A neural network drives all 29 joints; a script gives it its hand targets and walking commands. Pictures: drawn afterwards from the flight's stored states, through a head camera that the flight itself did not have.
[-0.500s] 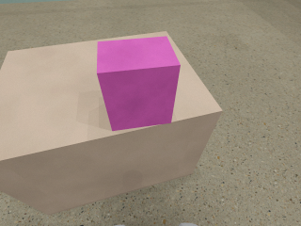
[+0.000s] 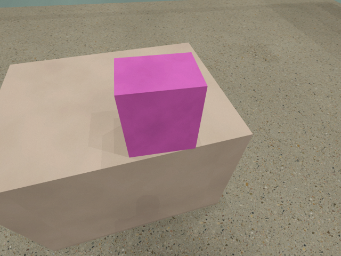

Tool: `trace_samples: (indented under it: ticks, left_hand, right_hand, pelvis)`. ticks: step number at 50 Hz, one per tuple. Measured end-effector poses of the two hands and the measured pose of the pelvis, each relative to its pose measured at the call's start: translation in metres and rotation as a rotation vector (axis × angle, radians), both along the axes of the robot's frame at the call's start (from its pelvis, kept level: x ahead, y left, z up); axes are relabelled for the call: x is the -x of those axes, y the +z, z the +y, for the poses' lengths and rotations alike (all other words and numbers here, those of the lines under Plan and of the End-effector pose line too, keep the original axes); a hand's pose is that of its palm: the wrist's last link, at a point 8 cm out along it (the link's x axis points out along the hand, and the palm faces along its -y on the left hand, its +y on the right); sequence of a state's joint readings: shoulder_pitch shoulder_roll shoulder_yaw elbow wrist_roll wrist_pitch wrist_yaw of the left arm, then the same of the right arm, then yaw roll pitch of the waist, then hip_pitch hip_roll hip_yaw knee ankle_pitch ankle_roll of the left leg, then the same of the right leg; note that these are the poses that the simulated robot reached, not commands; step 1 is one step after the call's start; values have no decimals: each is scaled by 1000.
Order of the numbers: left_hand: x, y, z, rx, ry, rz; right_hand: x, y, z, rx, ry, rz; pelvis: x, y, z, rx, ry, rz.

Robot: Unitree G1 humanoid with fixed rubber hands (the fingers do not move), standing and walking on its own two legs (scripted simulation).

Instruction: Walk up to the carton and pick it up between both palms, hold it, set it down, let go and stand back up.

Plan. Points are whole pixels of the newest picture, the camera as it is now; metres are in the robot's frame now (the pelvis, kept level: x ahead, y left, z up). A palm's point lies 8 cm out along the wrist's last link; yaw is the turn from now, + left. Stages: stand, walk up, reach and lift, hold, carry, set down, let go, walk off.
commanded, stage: walk up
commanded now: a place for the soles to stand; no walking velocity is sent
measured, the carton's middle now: (158, 107) +0.52 +0.04 +0.03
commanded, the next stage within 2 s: none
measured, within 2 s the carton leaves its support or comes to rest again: neither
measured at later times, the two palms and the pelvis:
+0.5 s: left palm out of the picture +0.09 +0.19 -0.14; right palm out of the picture -0.04 -0.33 -0.15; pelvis +0.04 -0.08 -0.02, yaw +1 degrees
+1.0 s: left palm out of the picture +0.09 +0.14 -0.14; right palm (287, 226) +0.21 -0.32 -0.13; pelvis +0.08 -0.10 -0.01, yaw +13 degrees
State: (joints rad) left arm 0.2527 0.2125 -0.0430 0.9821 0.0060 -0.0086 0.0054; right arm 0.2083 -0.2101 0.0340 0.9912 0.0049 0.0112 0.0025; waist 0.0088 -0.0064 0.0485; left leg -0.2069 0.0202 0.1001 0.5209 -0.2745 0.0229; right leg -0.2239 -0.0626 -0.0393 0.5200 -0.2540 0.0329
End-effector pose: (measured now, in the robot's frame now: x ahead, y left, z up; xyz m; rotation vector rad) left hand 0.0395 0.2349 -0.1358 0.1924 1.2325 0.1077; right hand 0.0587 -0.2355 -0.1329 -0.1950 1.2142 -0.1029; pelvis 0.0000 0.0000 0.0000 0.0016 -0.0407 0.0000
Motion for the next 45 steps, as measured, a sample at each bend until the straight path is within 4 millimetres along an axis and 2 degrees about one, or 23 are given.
trace_samples:
  ticks: [8,14,20,22,24,26,29,35,40,45]
  left_hand:
    - [12,1,-2,-8,-10,46]
    - [11,1,-2,-24,-45,67]
    - [-18,4,-14,-51,-78,34]
    - [-32,5,-25,-57,-73,5]
    - [-44,2,-38,-69,-56,-34]
    - [-49,-6,-51,-84,-22,-64]
    - [-46,-9,-73,-70,45,-48]
    - [-45,-7,-105,-16,104,-41]
    - [-50,-14,-106,11,146,-63]
    - [-53,-13,-101,17,179,-63]
  right_hand:
    - [36,-4,-7,6,-27,87]
    - [57,-2,-17,25,-53,97]
    - [97,0,-50,59,-120,181]
    - [103,-4,-64,55,-129,219]
    - [101,-13,-81,49,-119,253]
    - [89,-26,-98,45,-85,275]
    - [54,-33,-113,53,-34,243]
    - [-36,-20,-120,65,78,79]
    - [-96,-10,-110,74,144,-35]
    - [-133,2,-95,44,165,-102]
  pelvis:
    - [2,2,-3,-4,-8,1]
    - [-1,1,-12,-7,-5,5]
    - [-15,-2,-43,-30,0,-1]
    - [-23,-5,-56,-32,6,-9]
    - [-33,-14,-71,-32,19,-18]
    - [-40,-26,-84,-27,33,-25]
    - [-46,-27,-92,6,63,-35]
    - [-57,-17,-100,23,121,-33]
    - [-64,-19,-99,20,172,-28]
    - [-72,-14,-101,11,196,-21]
